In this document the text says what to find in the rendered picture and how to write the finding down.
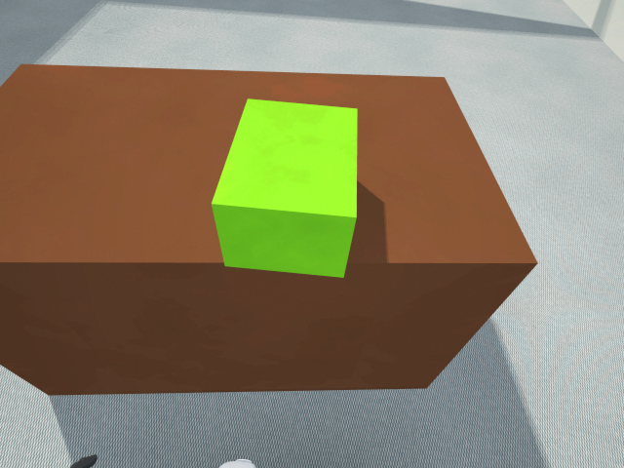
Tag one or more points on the pedestal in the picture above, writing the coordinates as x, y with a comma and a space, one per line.
112, 279

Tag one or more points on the carton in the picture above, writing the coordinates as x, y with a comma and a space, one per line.
287, 196

